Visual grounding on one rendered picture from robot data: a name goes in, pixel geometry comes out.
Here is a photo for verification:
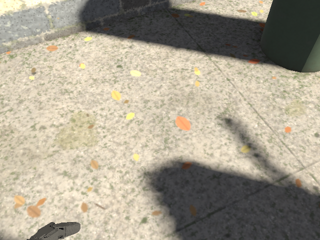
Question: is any left robot hand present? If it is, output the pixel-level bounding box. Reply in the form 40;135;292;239
27;222;81;240

